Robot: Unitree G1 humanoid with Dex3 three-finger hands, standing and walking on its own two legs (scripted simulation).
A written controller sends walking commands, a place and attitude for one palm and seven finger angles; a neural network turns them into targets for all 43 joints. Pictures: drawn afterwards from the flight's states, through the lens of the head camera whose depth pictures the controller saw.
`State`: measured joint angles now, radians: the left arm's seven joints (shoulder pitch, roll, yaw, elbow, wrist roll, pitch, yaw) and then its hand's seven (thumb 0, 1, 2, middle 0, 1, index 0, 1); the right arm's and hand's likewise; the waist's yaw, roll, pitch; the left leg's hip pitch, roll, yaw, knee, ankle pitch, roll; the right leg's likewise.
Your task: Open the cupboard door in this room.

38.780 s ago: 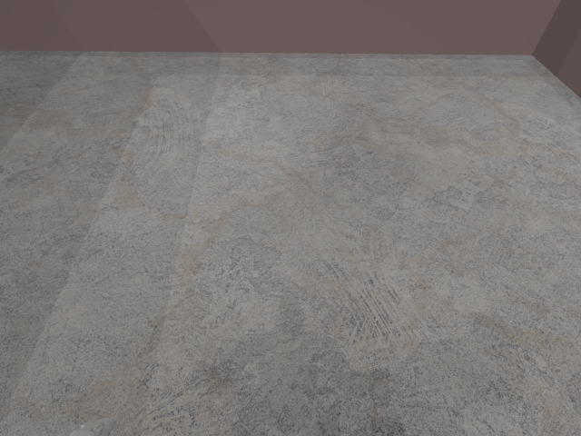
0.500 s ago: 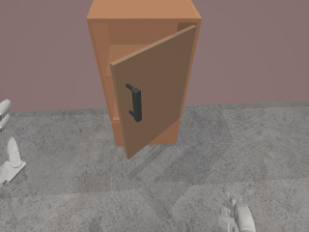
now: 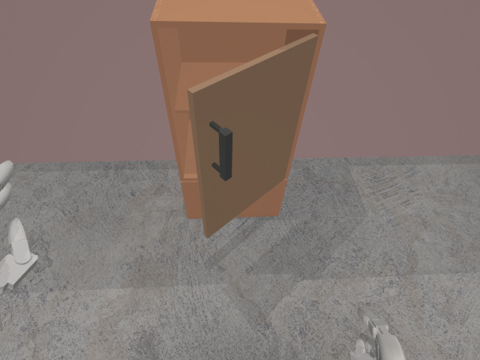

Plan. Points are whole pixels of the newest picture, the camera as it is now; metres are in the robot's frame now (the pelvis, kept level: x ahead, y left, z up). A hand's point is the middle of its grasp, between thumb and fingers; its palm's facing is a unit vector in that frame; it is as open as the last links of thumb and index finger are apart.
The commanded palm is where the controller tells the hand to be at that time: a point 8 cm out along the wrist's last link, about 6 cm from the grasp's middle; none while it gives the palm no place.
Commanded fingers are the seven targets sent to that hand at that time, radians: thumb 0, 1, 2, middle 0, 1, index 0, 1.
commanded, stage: let the arm hang, fingers relaxed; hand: left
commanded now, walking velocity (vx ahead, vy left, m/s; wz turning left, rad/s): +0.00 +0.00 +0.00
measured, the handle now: (220, 151) +0.58 +0.08 -0.03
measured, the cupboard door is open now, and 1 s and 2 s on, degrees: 40 40 40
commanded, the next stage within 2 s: look to check the result in 1.20 s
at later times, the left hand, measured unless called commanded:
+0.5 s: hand out of the picture -0.02 +0.17 -0.19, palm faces +0.06 -0.98 -0.17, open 7.0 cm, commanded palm none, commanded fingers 0.00 0.90 0.90 -0.20 -0.30 -0.20 -0.30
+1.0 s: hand out of the picture +0.00 +0.15 -0.18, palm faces +0.07 -0.98 -0.18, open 7.3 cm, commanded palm none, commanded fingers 0.00 0.90 0.90 -0.20 -0.30 -0.20 -0.30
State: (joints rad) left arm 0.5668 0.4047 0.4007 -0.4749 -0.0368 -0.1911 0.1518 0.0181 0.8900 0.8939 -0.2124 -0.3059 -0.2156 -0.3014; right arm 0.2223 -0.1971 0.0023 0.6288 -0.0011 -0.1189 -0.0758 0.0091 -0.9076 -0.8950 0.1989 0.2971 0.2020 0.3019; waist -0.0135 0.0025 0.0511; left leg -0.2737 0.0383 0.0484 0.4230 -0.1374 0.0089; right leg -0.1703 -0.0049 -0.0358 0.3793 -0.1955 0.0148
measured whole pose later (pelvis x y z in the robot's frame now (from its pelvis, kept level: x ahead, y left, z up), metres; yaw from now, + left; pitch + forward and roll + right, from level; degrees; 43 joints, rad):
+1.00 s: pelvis +0.01 -0.01 +0.00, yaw +2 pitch -2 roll +0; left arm 0.27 0.12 0.01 1.13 0.01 0.00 0.04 0.01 0.92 0.89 -0.20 -0.30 -0.20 -0.30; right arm 0.28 -0.12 -0.01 1.14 -0.03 0.03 -0.03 0.01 -0.93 -0.89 0.20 0.30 0.20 0.30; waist -0.01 0.01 0.04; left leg -0.27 0.02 0.02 0.46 -0.16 0.00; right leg -0.18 -0.02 -0.07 0.48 -0.27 0.00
